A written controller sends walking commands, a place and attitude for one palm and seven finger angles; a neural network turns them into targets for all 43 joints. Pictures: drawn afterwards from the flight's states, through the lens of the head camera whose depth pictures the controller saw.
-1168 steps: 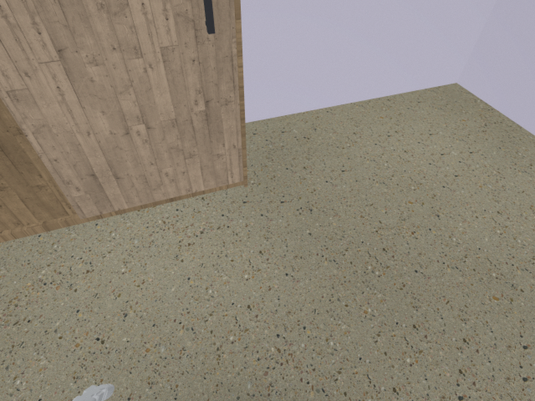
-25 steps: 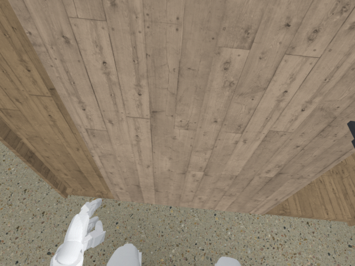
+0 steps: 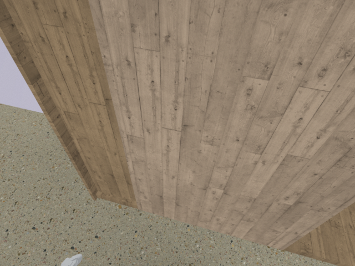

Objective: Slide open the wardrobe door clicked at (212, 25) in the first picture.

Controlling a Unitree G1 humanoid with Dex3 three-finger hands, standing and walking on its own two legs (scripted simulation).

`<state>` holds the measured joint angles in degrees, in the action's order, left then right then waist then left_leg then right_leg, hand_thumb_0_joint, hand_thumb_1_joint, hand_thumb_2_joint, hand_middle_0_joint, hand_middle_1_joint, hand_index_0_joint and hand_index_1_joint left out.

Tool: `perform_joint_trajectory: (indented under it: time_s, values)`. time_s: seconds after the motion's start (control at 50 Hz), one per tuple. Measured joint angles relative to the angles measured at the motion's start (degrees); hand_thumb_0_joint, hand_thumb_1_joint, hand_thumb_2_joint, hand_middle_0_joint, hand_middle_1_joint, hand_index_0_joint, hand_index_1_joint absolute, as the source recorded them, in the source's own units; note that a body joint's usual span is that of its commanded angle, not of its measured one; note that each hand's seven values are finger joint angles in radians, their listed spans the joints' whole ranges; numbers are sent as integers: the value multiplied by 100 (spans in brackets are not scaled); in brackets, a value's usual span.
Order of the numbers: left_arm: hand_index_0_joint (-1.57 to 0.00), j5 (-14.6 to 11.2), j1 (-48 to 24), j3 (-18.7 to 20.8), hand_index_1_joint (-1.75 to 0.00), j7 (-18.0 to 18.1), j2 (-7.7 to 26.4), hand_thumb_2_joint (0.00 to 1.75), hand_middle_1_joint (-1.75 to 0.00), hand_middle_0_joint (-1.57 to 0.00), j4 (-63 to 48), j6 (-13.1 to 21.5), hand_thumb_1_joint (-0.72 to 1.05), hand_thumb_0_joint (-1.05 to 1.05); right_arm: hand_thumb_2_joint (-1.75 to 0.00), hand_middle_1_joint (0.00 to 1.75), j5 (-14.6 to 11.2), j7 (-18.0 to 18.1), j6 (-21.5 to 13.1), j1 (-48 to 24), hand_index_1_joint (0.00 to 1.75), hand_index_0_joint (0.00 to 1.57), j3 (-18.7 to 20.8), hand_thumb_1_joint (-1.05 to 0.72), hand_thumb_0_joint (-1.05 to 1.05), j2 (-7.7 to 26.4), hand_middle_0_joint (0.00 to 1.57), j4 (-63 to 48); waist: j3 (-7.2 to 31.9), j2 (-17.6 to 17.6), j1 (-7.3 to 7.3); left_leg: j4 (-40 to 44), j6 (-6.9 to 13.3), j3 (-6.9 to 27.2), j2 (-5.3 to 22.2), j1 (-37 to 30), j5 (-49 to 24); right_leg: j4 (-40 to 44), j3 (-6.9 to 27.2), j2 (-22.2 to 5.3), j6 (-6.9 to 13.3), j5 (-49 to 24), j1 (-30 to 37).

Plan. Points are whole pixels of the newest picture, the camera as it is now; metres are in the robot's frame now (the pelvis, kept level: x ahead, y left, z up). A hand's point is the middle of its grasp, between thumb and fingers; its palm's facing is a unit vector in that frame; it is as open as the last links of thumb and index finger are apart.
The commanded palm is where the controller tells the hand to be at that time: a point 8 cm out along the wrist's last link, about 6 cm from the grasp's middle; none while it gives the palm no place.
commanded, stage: stop walking and hold the door there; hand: right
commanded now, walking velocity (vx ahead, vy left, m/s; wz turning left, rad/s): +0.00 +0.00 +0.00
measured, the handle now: out of the picture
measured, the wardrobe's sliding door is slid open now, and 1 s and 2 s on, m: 0.49 0.48 0.48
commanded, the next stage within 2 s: none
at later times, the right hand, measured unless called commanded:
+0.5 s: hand out of the picture +0.34 -0.39 +0.12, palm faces +0.63 +0.72 -0.30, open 5.8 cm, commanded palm +0.29 -0.41 +0.09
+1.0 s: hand out of the picture +0.34 -0.40 +0.10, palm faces +0.47 +0.84 -0.29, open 5.7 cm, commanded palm +0.30 -0.42 +0.09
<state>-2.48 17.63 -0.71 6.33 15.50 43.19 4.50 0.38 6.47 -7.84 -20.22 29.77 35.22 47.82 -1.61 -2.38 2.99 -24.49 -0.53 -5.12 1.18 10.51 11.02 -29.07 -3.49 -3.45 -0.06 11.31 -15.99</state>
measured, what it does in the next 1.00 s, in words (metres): steps on the spot: right foot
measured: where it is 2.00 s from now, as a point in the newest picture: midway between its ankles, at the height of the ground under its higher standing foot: outside the picture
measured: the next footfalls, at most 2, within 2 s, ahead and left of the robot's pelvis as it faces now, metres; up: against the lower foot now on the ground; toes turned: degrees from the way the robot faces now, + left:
right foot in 0.74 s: +0.04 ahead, -0.17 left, +0.00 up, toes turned -7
left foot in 1.06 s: -0.03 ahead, +0.03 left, +0.00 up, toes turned +7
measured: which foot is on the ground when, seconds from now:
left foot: down 0.00-0.82, up 0.84-1.00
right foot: down 0.00-0.50, up 0.52-0.72, down 0.74-1.00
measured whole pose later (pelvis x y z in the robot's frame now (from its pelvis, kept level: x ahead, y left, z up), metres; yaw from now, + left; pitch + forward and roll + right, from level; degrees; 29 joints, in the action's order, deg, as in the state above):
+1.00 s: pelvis -0.04 -0.09 +0.00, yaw -4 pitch +0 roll +0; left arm -3.2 7.1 -1.0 4.0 12.2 37.5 2.2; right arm -2.1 6.4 -7.5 -30.4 15.1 24.5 37.9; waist -7.7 -1.9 -1.7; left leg -48.2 -1.9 -9.0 6.0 18.1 27.9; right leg -26.0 -4.3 2.3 4.7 9.3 -17.0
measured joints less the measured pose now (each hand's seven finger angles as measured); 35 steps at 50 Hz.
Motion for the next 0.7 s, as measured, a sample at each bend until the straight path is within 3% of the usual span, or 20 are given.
perform_joint_trajectory:
  time_s: [0.06,0.12,0.28,0.5,0.62,0.7]
  values:
    - [-20,-40,-47,11,-30,-15,-1,90,-30,-20,65,-31,90,1,-78,132,-20,-39,-37,-220,137,34,28,-63,-11,48,31,378,-38,-88,-1,-7,24,42,-56,38,35,-95,90,19,9,176,-48]
    - [-21,-15,-43,15,-30,-4,77,90,-30,-20,123,-70,90,1,-80,133,-28,-97,-90,-349,138,37,-29,-63,-12,75,31,636,6,-87,-24,-42,-9,120,-40,84,25,44,86,74,51,-96,-2]
    - [-20,-83,19,52,-30,80,105,90,-30,-20,75,-85,90,1,-82,134,-68,-73,-211,-511,139,40,-148,-62,-11,160,31,1015,154,111,-25,-51,-53,234,120,221,63,594,-29,252,102,-395,139]
    - [-20,-90,24,139,-30,26,244,90,-30,-20,107,-167,90,1,-84,133,-155,-35,-300,-706,140,39,-202,-61,-11,109,31,1270,148,-99,-194,116,37,79,-35,142,-5,237,152,115,42,-51,-61]
    - [-20,-38,-225,294,-30,-19,497,90,-30,-20,214,-329,90,1,-85,135,-73,-285,-302,-716,140,42,-177,-60,-15,-105,36,1208,20,-128,-163,18,-81,28,221,64,117,-461,306,282,65,703,-67]
    - [-20,-25,-399,368,-30,19,603,90,-30,-20,77,-365,90,1,-84,138,-44,-356,-363,-705,140,44,-293,-59,-17,-384,40,727,-193,-85,-141,-119,-265,-48,510,60,172,-87,192,193,0,414,207]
